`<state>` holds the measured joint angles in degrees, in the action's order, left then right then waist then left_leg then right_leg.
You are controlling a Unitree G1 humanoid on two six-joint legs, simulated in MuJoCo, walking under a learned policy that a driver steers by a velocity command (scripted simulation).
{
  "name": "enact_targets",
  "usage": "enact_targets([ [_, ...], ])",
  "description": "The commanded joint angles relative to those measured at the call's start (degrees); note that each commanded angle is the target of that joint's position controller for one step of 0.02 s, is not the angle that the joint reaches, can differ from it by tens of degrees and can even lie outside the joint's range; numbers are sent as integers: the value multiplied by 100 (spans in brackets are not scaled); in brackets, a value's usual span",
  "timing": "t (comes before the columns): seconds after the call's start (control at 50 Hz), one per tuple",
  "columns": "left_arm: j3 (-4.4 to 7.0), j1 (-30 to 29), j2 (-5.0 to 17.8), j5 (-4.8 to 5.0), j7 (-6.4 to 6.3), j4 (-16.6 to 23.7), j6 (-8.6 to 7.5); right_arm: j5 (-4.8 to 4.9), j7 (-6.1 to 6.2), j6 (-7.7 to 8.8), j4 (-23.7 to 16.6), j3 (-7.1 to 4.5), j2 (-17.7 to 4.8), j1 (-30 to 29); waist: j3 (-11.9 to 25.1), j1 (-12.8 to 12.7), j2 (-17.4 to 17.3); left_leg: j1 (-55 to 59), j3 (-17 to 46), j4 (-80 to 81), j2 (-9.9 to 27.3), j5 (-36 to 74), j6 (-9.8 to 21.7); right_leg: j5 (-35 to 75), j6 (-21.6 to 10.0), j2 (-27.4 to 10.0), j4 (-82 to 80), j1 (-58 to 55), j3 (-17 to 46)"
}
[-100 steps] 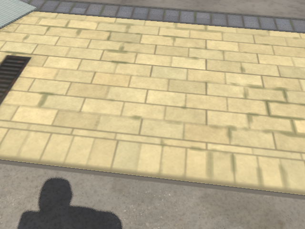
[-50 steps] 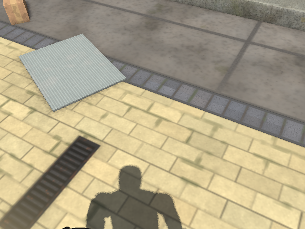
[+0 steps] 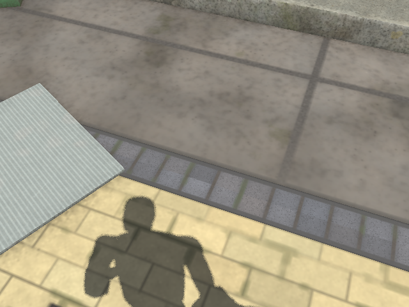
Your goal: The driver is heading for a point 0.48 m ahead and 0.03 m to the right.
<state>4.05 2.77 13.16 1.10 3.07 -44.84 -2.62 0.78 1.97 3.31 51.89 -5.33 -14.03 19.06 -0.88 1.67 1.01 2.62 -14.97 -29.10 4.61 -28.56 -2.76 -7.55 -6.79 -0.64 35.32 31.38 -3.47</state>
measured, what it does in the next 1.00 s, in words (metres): walks ahead, turning right: left foot, then right foot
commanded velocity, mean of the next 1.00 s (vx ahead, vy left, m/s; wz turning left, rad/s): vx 0.32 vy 0.00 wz -0.28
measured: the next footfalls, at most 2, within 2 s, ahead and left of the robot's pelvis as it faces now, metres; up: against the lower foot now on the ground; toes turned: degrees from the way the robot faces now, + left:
left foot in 0.48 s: +0.46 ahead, +0.06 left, +0.00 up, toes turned -16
right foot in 0.86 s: +0.42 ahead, -0.18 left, +0.00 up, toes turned -14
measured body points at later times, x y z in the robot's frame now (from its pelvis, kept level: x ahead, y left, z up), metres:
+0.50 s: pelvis +0.29 -0.01 +0.01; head +0.31 -0.02 +0.46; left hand +0.39 +0.26 -0.11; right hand +0.46 -0.29 -0.05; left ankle +0.43 +0.07 -0.72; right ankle +0.13 -0.09 -0.71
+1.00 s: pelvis +0.39 -0.03 +0.02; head +0.40 -0.04 +0.47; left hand +0.60 +0.17 -0.08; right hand +0.44 -0.30 -0.11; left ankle +0.43 +0.07 -0.71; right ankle +0.38 -0.17 -0.71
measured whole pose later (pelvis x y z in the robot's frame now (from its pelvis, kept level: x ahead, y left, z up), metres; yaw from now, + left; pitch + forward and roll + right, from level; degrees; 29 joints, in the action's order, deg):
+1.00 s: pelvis +0.39 -0.03 +0.02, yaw -16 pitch +0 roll +1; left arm 3.3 10.3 12.2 -0.9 -1.5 -42.6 0.6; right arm -1.1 0.0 1.7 48.4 -1.4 -12.1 10.4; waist 0.1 0.9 -0.3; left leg -14.7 -1.3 -30.3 -1.3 -15.9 0.8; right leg -14.8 1.7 -1.5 32.3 17.8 3.3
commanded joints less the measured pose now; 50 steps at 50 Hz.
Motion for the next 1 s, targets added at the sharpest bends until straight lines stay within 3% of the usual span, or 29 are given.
enact_targets([
  [0.02, 598, 1922, 1986, 52, -115, -63, -67, -209, -65, 234, -805, 117, -76, 300, 1774, -442, 1458, -4156, 857, -4815, -584, -241, 22, -646, -1762, -1637, -1041, -5183, 4162],
  [0.04, 466, 2260, 1555, -26, -119, 41, -90, 31, -157, 492, -880, 64, -506, -326, 2319, -882, 882, -4772, 2038, -5335, -616, -382, 183, -948, -1742, -1786, -1774, -5545, 5007],
  [0.06, 385, 2032, 1228, -64, -140, 35, -121, 202, -193, 595, -1008, 22, -673, -779, 1612, -903, 689, -5228, 2041, -5285, -348, 118, 325, -487, -1451, -1642, -1761, -5124, 4156],
  [0.08, 321, 1583, 1019, -15, -157, 165, -140, 112, -156, 638, -1004, 41, -661, -892, 1172, -665, 159, -5012, 2025, -4812, -71, 614, 400, 11, -1251, -1406, -1732, -4246, 3438],
  [0.1, 264, 1138, 825, -11, -166, 275, -138, -52, -103, 619, -987, -12, -722, -972, 825, -421, -56, -4584, 1976, -4337, 100, 850, 369, 574, -1129, -1211, -1813, -3325, 2914],
  [0.12, 214, 925, 704, -67, -184, 386, -151, -94, -90, 539, -1011, -61, -759, -894, 727, -208, -27, -4146, 2015, -4086, 220, 975, 346, 912, -1101, -1085, -1948, -2740, 2655],
  [0.18, 246, 965, 861, -44, -258, 458, -192, -134, -62, 346, -1124, -54, -592, -891, 491, -35, -10, -3913, 1889, -3292, 213, 1215, 150, 1394, -1093, -893, -2183, -2004, 2266],
  [0.22, 292, 1136, 1015, -12, -332, 451, -192, -174, -50, 305, -1282, -5, -480, -1291, 339, -129, 41, -3979, 1802, -2502, 110, 1841, 16, 1516, -994, -729, -2223, -1781, 1995],
  [0.28, 305, 1383, 1018, 35, -378, 424, -141, -152, -114, 321, -1444, 76, -326, -1919, 242, -393, 275, -3623, 1742, -1102, -189, 2972, -1, 1105, -713, -405, -2102, -1604, 1731],
  [0.34, 276, 1670, 935, 35, -372, 330, -122, -64, -224, 370, -1526, 100, -360, -2272, 209, -622, 433, -3338, 1699, -420, -322, 3504, 47, 633, -629, -534, -1990, -1787, 1855],
  [0.4, 265, 1905, 898, 21, -377, 251, -91, -51, -318, 451, -1660, 65, -524, -2455, 149, -684, 461, -3450, 1749, -42, -349, 3046, 256, 611, -575, -822, -1579, -2447, 2246],
  [0.44, 284, 1830, 950, -8, -399, 277, -51, -76, -334, 512, -1664, 18, -637, -2246, 145, -522, 592, -3170, 1647, 214, -445, 2629, 440, 1313, -439, -858, -1183, -2731, 2387],
  [0.46, 268, 1687, 905, -6, -411, 335, -35, -141, -316, 549, -1561, -36, -717, -1817, 349, -265, 597, -2572, 1508, 527, -576, 2868, 588, 2301, -279, -622, -667, -2803, 2249],
  [0.48, 216, 1510, 760, -32, -412, 463, -53, -267, -300, 595, -1468, -98, -911, -1208, 888, 32, 499, -1454, 1766, 358, -205, 3925, 848, 2690, -35, -296, 221, -2505, 2012],
  [0.5, 131, 1590, 538, -146, -432, 634, -99, -385, -289, 601, -1384, -175, -1270, -351, 1725, 262, -293, 367, 2831, -90, 838, 5878, 1391, 1180, 302, 245, 1924, -1272, 1586],
  [0.52, 60, 2604, 393, -46, -405, 435, -152, -315, -350, 507, -1113, -192, -1304, 104, 2475, 30, -1989, 1741, 4794, 120, 2064, 6433, 2425, -2999, 694, 882, 3614, 235, 1426],
  [0.54, 141, 2575, 879, 5, -397, 304, -121, -104, -353, 418, -1164, -112, -947, 79, 2256, 136, -1270, 1449, 4988, 337, 1948, 5274, 2303, -2989, 774, 574, 4177, 644, 1742],
  [0.56, 177, 1908, 1017, 25, -400, 429, -57, -77, -323, 346, -1263, -25, -703, -359, 1457, 183, -769, 741, 4179, 400, 1690, 5145, 2041, -2603, 853, 386, 4275, 907, 1548],
  [0.58, 156, 1455, 936, -48, -419, 533, 1, -132, -313, 291, -1304, 70, -542, -727, 1055, 71, -314, -7, 3642, 526, 1424, 5400, 1888, -2299, 887, 160, 3997, 811, 1315],
  [0.6, 163, 1268, 856, -115, -428, 610, 55, -135, -314, 260, -1295, 136, -397, -964, 791, -91, -199, -608, 3268, 664, 1196, 5584, 1789, -2097, 902, -53, 3557, 594, 1183],
  [0.64, 93, 1469, 491, -98, -433, 572, 154, -212, -319, 241, -1199, 180, -345, -1206, 708, -392, -582, -1426, 2679, 916, 805, 5856, 1627, -1782, 941, -221, 2597, -201, 928],
  [0.68, 28, 1511, 300, -106, -475, 537, 186, -236, -292, 209, -1126, 134, -538, -1352, 859, -467, -808, -1724, 2248, 986, 646, 6284, 1626, -1464, 1017, -181, 1675, -785, 712],
  [0.74, 23, 1331, 362, -109, -503, 495, 234, -158, -244, 117, -973, 97, -689, -1228, 1141, -375, -819, -1653, 2118, 1012, 674, 5725, 1605, -647, 1027, -156, 781, -1339, 650],
  [0.82, 56, 1024, 429, -154, -490, 508, 313, -96, -245, 2, -853, 180, -576, -1251, 793, -370, -733, -1985, 2210, 1009, 555, 3147, 1355, -13, 836, -89, -478, -1996, 536],
  [0.86, 78, 865, 600, -268, -504, 610, 309, -136, -255, -6, -734, 267, -367, -961, 572, -284, -444, -2259, 2222, 856, 242, 1636, 874, 657, 620, -419, -1009, -2428, 923],
  [0.88, 125, 806, 877, -256, -535, 686, 315, -226, -269, 12, -691, 272, -342, -674, 556, -38, 31, -2543, 1993, 623, -108, 903, 652, 1167, 457, -755, -864, -2654, 1185],
  [0.9, 160, 679, 923, -191, -529, 614, 333, -198, -260, 3, -641, 287, -252, -409, 524, 157, 638, -2402, 1639, 584, -409, 784, 504, 229, 299, -723, -837, -2312, 1188],
  [0.94, 73, 609, 483, -205, -465, 600, 298, -179, -198, -79, -651, 270, -377, -849, 166, -77, 492, -2070, 1493, 368, -424, 1171, 395, -626, 429, -441, -1013, -1618, 1098],
  [1.0, 62, 650, 488, -195, -454, 551, 178, -197, -146, -164, -609, 263, -369, -812, 182, -58, 387, -1930, 1576, 250, -335, 1639, 437, 63, 526, -348, -813, -1653, 988],
])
